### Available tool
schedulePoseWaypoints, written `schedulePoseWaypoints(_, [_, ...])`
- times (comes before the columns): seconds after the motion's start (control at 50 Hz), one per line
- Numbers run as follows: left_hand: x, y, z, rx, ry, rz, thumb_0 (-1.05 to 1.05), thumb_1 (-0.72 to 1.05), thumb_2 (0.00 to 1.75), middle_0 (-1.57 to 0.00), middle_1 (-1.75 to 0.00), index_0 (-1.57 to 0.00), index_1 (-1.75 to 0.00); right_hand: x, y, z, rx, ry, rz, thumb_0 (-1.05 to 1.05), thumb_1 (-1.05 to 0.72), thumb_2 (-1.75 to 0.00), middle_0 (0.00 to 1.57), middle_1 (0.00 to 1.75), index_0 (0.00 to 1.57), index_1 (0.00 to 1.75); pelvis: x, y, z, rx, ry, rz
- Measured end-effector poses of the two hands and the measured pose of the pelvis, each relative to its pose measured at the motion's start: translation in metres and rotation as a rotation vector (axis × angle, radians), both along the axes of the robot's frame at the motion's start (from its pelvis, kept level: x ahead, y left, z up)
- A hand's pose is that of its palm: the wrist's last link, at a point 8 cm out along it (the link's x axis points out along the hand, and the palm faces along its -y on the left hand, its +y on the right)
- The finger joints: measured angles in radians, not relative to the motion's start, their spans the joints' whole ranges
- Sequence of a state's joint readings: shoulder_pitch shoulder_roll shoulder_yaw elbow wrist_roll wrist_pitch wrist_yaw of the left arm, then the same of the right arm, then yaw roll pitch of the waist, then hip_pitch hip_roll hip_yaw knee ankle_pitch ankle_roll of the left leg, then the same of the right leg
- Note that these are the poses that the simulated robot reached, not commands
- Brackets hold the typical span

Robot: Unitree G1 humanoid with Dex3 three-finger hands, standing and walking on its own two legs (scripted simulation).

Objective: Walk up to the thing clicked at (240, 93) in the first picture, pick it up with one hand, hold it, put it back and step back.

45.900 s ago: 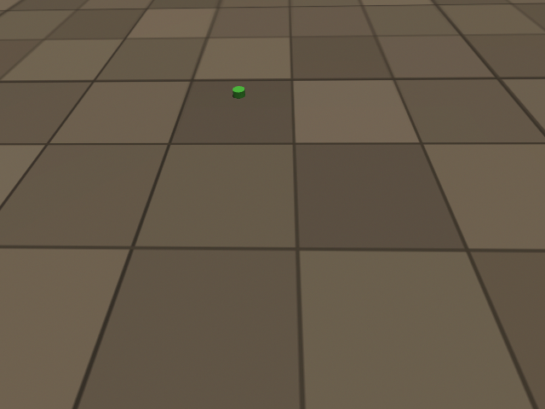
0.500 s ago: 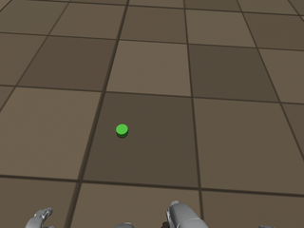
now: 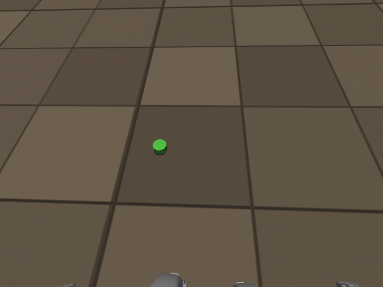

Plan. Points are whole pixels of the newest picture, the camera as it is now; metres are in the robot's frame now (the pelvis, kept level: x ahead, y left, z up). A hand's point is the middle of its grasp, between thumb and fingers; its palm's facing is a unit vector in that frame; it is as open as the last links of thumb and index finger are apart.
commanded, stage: step back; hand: left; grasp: from above
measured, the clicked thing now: (160, 146) +0.95 +0.25 -0.74
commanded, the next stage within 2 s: stand in 1.24 s
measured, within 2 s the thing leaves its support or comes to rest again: neither
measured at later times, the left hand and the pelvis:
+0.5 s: hand out of the picture -0.07 +0.26 -0.15, palm faces +0.01 -0.93 -0.36, open 7.4 cm; pelvis -0.12 -0.01 +0.00, yaw +0 degrees
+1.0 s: hand out of the picture -0.01 +0.27 -0.14, palm faces +0.04 -0.93 -0.37, open 7.4 cm; pelvis -0.09 +0.00 +0.00, yaw +2 degrees
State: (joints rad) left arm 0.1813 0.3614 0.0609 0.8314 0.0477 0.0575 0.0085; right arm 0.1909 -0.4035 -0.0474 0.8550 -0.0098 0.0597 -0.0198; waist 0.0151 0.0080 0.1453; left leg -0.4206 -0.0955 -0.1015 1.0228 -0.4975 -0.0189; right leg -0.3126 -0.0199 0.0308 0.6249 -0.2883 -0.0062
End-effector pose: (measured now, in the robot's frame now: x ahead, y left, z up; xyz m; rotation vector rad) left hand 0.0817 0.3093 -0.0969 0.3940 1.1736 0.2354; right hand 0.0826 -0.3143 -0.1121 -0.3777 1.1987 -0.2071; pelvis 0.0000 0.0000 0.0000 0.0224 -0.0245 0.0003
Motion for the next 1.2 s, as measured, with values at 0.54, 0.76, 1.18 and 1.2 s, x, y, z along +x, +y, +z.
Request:
schedulePoseWaypoints(0.54, [-0.169,-0.007,-0.011,-0.064,0.036,0.065,0.01,0.9,0.9,-0.2,-0.3,-0.21,-0.3,-0.124,0.0,0.008,0.017,-0.031,0.02,0.01,-0.91,-0.9,0.2,0.3,0.2,0.3,-0.119,-0.004,0.004,-0.037,-0.019,0.008])
schedulePoseWaypoints(0.76, [-0.148,0.011,-0.016,-0.064,0.048,0.046,0.01,0.9,0.9,-0.2,-0.3,-0.2,-0.3,-0.142,0.019,0.009,0.031,-0.007,0.0,0.01,-0.91,-0.9,0.2,0.3,0.21,0.3,-0.115,0.002,0.005,-0.014,-0.014,0.002])
schedulePoseWaypoints(1.18, [-0.065,-0.006,-0.011,-0.078,-0.047,0.047,0.01,0.9,0.9,-0.2,-0.3,-0.2,-0.3,-0.062,0.015,0.006,0.035,-0.022,0.022,0.01,-0.91,-0.9,0.2,0.3,0.21,0.3,-0.069,-0.004,0.006,-0.029,0.003,0.036])
schedulePoseWaypoints(1.2, [-0.062,-0.007,-0.011,-0.076,-0.051,0.046,0.01,0.9,0.9,-0.2,-0.3,-0.2,-0.3,-0.057,0.015,0.006,0.034,-0.03,0.022,0.01,-0.91,-0.9,0.2,0.3,0.21,0.3,-0.069,-0.005,0.006,-0.03,0.003,0.038])
